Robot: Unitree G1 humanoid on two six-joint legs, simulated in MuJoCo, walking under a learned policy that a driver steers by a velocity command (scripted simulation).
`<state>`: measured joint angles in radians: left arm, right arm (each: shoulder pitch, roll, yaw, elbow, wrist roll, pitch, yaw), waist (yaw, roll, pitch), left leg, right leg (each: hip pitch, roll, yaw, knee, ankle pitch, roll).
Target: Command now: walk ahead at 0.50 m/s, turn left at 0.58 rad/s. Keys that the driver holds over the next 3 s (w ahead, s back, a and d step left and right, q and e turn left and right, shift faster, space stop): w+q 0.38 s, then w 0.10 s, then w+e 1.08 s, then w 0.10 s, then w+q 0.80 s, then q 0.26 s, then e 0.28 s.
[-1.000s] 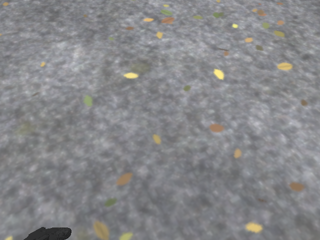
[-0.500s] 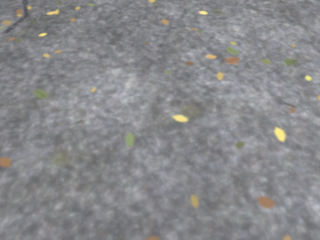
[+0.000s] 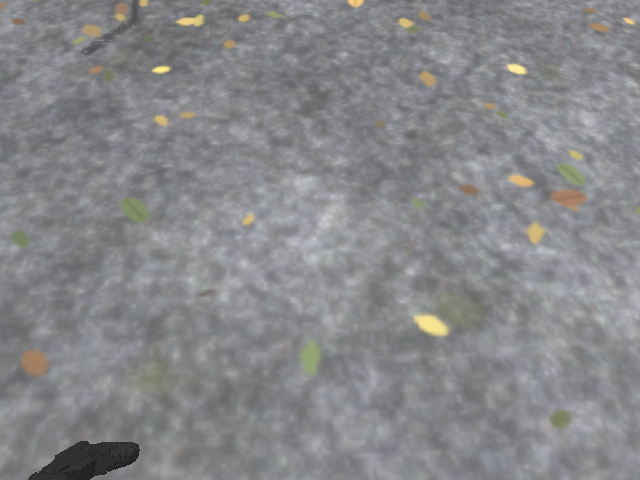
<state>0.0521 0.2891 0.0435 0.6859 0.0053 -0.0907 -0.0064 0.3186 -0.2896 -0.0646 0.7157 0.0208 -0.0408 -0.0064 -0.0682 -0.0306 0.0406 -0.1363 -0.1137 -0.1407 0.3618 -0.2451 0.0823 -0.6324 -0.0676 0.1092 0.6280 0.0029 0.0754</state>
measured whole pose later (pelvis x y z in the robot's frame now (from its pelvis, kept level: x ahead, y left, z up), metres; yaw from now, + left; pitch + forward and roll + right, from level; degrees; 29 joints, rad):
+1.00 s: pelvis +0.51 +0.09 +0.00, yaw +7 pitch +0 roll +2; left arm 0.15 0.29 0.06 0.80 -0.02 -0.03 -0.03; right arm 0.32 -0.27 -0.08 0.82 -0.01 -0.09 -0.01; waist -0.05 -0.04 0.03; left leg 0.02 -0.02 0.21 0.23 -0.25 0.02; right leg -0.68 -0.12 0.04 0.81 0.00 0.01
